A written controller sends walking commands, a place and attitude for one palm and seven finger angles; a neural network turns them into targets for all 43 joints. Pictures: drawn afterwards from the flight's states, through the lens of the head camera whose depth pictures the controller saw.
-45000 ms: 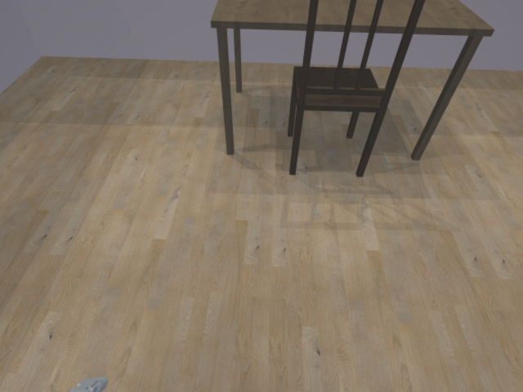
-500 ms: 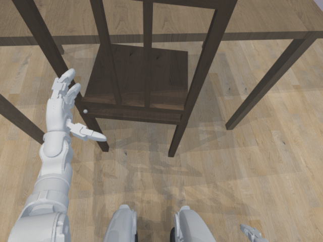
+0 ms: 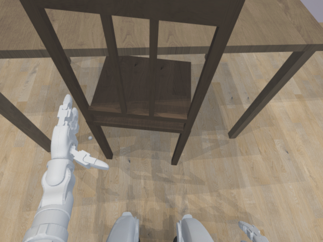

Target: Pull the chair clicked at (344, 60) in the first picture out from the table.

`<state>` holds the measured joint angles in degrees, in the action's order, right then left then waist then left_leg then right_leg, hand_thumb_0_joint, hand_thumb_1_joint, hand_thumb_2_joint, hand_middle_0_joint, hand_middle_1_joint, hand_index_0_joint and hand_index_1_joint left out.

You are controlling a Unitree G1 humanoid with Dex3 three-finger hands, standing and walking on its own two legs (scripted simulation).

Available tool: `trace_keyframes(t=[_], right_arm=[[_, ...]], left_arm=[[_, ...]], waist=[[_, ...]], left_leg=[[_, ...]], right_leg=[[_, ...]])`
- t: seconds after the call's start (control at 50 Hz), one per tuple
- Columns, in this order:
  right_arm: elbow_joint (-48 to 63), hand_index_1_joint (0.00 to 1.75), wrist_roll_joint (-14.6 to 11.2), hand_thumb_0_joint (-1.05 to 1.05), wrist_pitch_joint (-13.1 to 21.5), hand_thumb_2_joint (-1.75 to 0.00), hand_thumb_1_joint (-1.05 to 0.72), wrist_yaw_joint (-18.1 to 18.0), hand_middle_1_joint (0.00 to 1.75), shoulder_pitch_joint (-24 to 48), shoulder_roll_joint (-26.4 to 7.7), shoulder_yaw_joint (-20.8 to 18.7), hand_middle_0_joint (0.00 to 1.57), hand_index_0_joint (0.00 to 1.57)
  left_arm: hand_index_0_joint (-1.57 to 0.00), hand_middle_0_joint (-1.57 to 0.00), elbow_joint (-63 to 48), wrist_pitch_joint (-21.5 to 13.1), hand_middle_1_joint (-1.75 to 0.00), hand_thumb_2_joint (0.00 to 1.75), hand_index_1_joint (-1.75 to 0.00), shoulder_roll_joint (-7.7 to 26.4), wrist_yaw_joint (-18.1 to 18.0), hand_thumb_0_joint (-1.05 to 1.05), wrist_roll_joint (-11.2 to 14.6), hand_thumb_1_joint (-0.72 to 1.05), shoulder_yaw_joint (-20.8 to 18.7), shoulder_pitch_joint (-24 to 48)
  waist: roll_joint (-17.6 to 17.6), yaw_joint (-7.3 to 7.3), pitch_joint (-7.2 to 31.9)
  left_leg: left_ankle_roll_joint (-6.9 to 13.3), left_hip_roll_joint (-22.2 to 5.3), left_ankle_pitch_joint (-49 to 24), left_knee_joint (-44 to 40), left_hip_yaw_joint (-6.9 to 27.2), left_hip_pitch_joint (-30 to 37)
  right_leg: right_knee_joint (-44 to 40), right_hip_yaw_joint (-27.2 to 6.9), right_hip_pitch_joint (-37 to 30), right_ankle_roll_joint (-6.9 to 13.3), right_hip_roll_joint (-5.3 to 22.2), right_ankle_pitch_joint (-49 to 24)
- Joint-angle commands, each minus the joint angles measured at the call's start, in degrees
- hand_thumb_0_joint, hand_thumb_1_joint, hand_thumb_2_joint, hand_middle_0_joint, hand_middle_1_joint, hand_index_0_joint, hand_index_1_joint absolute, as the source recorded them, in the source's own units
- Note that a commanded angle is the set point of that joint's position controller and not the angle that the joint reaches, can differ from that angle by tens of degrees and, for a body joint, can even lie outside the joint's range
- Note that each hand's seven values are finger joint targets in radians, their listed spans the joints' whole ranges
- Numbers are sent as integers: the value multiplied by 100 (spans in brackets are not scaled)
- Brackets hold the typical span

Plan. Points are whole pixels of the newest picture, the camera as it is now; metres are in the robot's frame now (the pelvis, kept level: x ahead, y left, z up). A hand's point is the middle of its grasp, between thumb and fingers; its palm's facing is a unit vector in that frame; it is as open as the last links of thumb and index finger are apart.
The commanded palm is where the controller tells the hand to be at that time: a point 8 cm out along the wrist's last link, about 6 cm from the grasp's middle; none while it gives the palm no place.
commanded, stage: draw the fingers out of the gap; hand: left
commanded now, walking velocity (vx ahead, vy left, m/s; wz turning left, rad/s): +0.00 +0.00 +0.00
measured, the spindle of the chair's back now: (117, 75) +0.54 +0.13 +0.04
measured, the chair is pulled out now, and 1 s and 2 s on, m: -0.05 -0.05 -0.05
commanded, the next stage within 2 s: draw the hand back to the body in 0.44 s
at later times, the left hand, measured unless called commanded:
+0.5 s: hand (87, 171) +0.28 +0.17 +0.01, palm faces +0.08 -1.00 -0.04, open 17.5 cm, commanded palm +0.25 +0.22 +0.01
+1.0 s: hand (63, 185) +0.23 +0.18 +0.09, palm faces +0.08 -0.99 -0.07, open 17.5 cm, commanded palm +0.20 +0.25 +0.11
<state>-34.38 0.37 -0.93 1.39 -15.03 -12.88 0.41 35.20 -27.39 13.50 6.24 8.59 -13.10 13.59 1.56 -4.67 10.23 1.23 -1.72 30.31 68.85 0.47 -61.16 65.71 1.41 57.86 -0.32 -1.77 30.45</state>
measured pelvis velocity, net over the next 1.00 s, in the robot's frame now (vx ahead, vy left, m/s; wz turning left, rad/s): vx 0.01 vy -0.02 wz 0.05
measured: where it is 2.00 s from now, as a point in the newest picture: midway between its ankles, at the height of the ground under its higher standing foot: outside the picture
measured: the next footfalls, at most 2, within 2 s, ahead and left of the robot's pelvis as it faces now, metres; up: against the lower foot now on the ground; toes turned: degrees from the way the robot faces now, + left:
none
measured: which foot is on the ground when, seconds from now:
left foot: down 0.00-1.00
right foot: down 0.00-1.00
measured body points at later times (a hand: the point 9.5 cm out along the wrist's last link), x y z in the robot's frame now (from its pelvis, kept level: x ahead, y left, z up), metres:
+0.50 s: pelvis -0.01 +0.00 -0.01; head +0.08 +0.01 +0.43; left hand +0.27 +0.22 +0.02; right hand +0.17 -0.23 -0.10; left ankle +0.02 +0.10 -0.64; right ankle +0.01 -0.13 -0.64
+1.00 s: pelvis +0.01 -0.02 +0.03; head +0.05 -0.02 +0.48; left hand +0.22 +0.23 +0.10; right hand +0.19 -0.25 -0.05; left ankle +0.02 +0.10 -0.64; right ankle +0.00 -0.13 -0.64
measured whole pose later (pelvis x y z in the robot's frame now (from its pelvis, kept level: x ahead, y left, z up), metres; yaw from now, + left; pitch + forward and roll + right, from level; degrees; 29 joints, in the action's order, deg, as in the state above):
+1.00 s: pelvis +0.01 -0.02 +0.03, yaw +3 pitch +14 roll -3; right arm -28.5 -1.8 5.7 -3.5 -15.9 -13.7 1.8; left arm -5.3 -14.4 14.5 9.0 14.9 -8.8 -23.8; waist 3.7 -2.2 11.0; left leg -0.4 -1.3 28.3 60.1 3.4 -46.3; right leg 56.4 4.2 41.8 1.2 -1.7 29.1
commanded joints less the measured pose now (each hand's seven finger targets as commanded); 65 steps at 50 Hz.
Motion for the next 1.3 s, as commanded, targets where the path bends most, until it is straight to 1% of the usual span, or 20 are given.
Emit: trace_keyframes(t=[0.0,0.08,0.16,0.26,0.3,0.5,0.54,0.56,0.62,0.68,0.8,0.88,0.96,1.04,1.06,1.08,1.12,1.16,1.22,1.28], right_arm=[[641,30,9,0,338,-90,-90,-91,30,-90,-832,-317,20,20],[631,30,34,0,444,-90,-90,-110,30,-9,-854,-323,20,20],[721,30,0,0,449,-90,-90,-99,30,172,-867,-310,20,20],[940,30,-35,0,457,-90,-90,-131,30,307,-825,-300,20,20],[1022,30,-38,0,493,-90,-90,-135,30,369,-773,-284,20,20],[1149,30,-23,0,633,-90,-90,-128,30,514,-775,-260,20,20],[1178,30,-13,0,665,-90,-90,-156,30,500,-774,-273,20,20],[1224,30,-42,0,679,-90,-90,-192,30,500,-779,-281,20,20],[1331,30,-86,0,719,-90,-90,-294,30,419,-739,-235,20,20],[1371,30,-121,0,741,-90,-90,-361,30,318,-702,-207,20,20],[1497,30,-232,0,799,-90,-90,-400,30,275,-751,-164,20,20],[1523,30,-233,0,904,-90,-90,-528,30,271,-807,-169,20,20],[1479,30,-253,0,1130,-90,-90,-560,30,239,-700,-150,20,20],[1315,30,-298,0,1268,-90,-90,-549,30,219,-607,-177,20,20],[1348,30,-233,0,1051,-90,-90,-673,30,308,-651,-241,20,20],[1436,30,-235,0,958,-90,-90,-706,30,291,-541,-215,20,20],[1457,30,-245,0,852,-90,-90,-704,30,324,-543,-175,20,20],[1443,30,-241,0,781,-90,-90,-745,30,402,-538,-159,20,20],[1413,30,-214,0,755,-90,-90,-831,30,485,-610,-142,20,20],[1310,30,-201,0,809,-90,-90,-886,30,586,-645,-111,20,20]], left_arm=[[0,0,-1903,-677,0,20,0,814,-157,0,68,-55,-99,1292],[0,0,-2082,-788,0,20,0,660,-145,0,-7,-55,145,963],[0,0,-2008,-532,0,20,0,427,-16,0,43,-55,392,413],[0,0,-2456,-305,0,20,0,488,-28,0,175,-55,238,-174],[0,0,-2791,-344,0,20,0,489,-91,0,185,-55,221,-566],[0,0,-3327,-408,0,20,0,80,-68,0,74,-55,827,-1433],[0,0,-3669,-387,0,20,0,186,-45,0,87,-55,786,-1468],[0,0,-4029,-379,0,20,0,332,-42,0,249,-55,563,-1560],[0,0,-4924,-280,0,20,0,801,-147,0,321,-55,206,-1752],[0,0,-5104,-36,0,20,0,854,-234,0,341,-55,82,-2312],[0,0,-4741,750,0,20,0,341,156,0,552,-55,466,-3312],[0,0,-5020,952,0,20,0,853,286,0,698,-55,-24,-3186],[-1,-1,-5819,738,-1,22,-1,1032,250,0,809,-51,-307,-3328],[-2,-2,-5934,748,-4,29,-4,1085,226,0,869,-37,-533,-3880],[-3,-3,-5679,1305,-5,31,-5,2030,-542,0,-136,-33,-683,-4225],[-4,-4,-5761,1606,-5,32,-5,1590,-900,0,-246,-30,-519,-4460],[-4,-4,-6063,1857,-7,36,-7,1124,-1149,0,-388,-22,-54,-4412],[-5,-5,-6231,2037,-8,39,-8,1183,-1349,0,-482,-15,-30,-4500],[-7,-7,-6320,2150,-10,44,-10,1348,-1547,0,-554,-4,-126,-4354],[-8,-8,-6354,2187,-13,50,-13,1615,-1659,0,-600,7,-369,-4088]], waist=[[440,41,2154],[460,16,2105],[354,65,1905],[119,246,2021],[274,329,2094],[125,166,1562],[272,230,1751],[298,290,1928],[490,380,2137],[378,363,1952],[25,171,1078],[-230,183,846],[316,303,963],[411,345,920],[455,669,1007],[374,497,669],[627,421,397],[527,427,317],[-69,408,176],[-137,464,-93]], left_leg=[[-80,83,-2136,-780,136,1980],[-103,62,-2091,-742,234,2062],[-105,86,-1721,-833,251,1934],[-64,138,-1671,-851,201,1750],[-74,138,-1847,-852,190,1869],[-33,162,-1229,-725,259,1487],[-35,176,-1356,-691,258,1566],[-37,169,-1482,-739,255,1711],[-24,188,-1638,-941,237,2033],[-2,178,-1736,-1085,227,2081],[10,190,-1385,-1466,185,1999],[51,189,-1302,-1578,173,1980],[26,187,-1699,-1807,139,2513],[-3,165,-2116,-1964,99,2834],[29,68,-2185,-2237,41,3199],[41,86,-2109,-2347,3,3254],[28,99,-2221,-2487,-10,3535],[49,66,-2347,-2637,-37,3836],[78,56,-2355,-2961,-34,4140],[90,57,-2305,-3241,-58,4376]], right_leg=[[-678,132,-812,160,-94,-1741],[-585,183,-610,193,-96,-1574],[-668,225,-603,196,-77,-1296],[-697,188,-961,181,-59,-1369],[-657,200,-993,193,-56,-1475],[-638,228,-599,191,-70,-934],[-597,208,-681,204,-48,-1032],[-648,196,-870,209,-50,-1152],[-819,172,-1293,201,-59,-1283],[-997,190,-1543,178,-94,-1436],[-1559,266,-1826,91,-93,-1298],[-1908,118,-2133,59,-53,-1184],[-1992,181,-2361,92,-39,-1498],[-2122,224,-2634,84,-40,-1978],[-2490,-232,-3000,224,175,-2166],[-2640,-163,-2975,184,193,-2151],[-2721,-73,-3002,194,198,-2253],[-2906,-26,-3167,171,189,-2373],[-3179,7,-3470,123,169,-2459],[-3437,-6,-3697,126,203,-2426]])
